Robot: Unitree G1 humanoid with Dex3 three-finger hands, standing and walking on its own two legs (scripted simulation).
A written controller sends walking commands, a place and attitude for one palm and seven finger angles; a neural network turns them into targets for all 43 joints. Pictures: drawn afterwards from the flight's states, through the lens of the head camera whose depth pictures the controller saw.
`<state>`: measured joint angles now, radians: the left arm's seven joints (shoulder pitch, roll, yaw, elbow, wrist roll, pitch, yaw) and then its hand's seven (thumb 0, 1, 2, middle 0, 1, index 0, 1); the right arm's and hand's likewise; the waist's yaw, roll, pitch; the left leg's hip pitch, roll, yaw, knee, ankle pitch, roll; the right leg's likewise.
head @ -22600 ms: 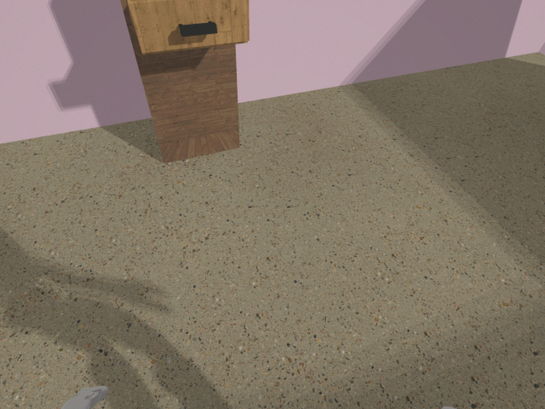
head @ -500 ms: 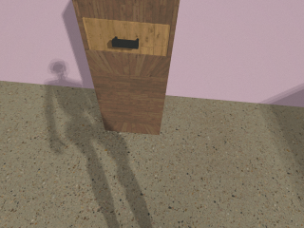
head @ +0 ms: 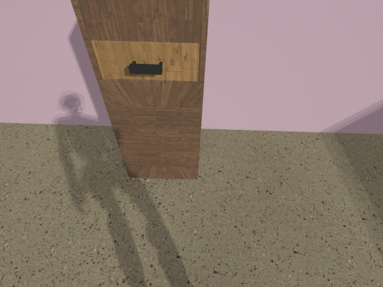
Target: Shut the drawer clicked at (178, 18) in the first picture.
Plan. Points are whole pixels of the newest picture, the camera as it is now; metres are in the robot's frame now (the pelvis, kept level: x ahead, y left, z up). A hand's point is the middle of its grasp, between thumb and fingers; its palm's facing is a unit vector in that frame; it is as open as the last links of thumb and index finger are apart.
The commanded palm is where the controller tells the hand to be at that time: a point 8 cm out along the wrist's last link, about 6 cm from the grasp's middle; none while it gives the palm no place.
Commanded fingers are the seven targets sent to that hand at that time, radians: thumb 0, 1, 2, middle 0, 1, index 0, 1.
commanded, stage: let the arm hang, fingers relaxed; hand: left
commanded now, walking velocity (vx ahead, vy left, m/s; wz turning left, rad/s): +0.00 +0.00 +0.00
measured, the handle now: (146, 66) +0.84 +0.21 +0.03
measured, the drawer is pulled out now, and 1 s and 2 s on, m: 0.00 0.00 0.00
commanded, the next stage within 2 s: look to check the result in 0.14 s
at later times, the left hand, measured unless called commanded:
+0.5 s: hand out of the picture -0.02 +0.15 -0.17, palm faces +0.04 -0.98 -0.18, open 7.3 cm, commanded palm none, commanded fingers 0.00 0.90 0.90 -0.20 -0.30 -0.20 -0.30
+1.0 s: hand out of the picture +0.01 +0.14 -0.17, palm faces +0.04 -0.98 -0.18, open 7.3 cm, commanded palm none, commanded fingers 0.00 0.90 0.90 -0.20 -0.30 -0.20 -0.30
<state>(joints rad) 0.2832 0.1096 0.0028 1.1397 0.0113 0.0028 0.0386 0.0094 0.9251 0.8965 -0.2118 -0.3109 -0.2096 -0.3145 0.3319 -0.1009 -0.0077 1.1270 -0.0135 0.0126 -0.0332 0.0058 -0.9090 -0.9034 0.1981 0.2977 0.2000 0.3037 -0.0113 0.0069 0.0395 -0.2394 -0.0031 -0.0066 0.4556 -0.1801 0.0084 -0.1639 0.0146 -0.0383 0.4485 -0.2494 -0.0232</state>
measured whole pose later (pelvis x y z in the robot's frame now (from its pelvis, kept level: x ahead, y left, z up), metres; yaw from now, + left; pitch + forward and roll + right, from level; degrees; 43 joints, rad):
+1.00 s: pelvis +0.02 -0.02 +0.00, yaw -1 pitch -2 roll +0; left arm 0.28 0.11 0.01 1.15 0.00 -0.01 0.04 0.00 0.91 0.90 -0.20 -0.30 -0.20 -0.30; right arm 0.29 -0.12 -0.01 1.15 -0.01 0.01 -0.04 0.00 -0.91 -0.90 0.20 0.30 0.20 0.30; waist -0.01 0.02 0.06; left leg -0.19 0.02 0.00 0.42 -0.20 -0.01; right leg -0.11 0.03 -0.03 0.41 -0.26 -0.04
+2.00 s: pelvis +0.02 -0.02 +0.00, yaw -1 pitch -2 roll +0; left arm 0.30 0.11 0.01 1.16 0.00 -0.01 0.04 0.00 0.91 0.90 -0.20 -0.30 -0.20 -0.30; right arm 0.30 -0.11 -0.01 1.16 -0.01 0.01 -0.05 0.00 -0.91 -0.90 0.20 0.30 0.20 0.30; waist -0.01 0.02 0.07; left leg -0.18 0.03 -0.01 0.42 -0.20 -0.03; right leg -0.10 0.05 -0.04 0.40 -0.26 -0.05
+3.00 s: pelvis +0.02 -0.02 +0.00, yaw -1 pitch -2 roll +0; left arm 0.29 0.12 0.01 1.16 0.00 -0.01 0.04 0.00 0.91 0.90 -0.20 -0.30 -0.20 -0.30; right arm 0.29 -0.12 -0.01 1.16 -0.01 0.01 -0.04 0.00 -0.91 -0.90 0.20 0.30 0.20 0.30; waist -0.01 0.01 0.07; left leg -0.17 0.03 0.00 0.41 -0.20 -0.03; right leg -0.10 0.05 -0.03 0.39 -0.26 -0.06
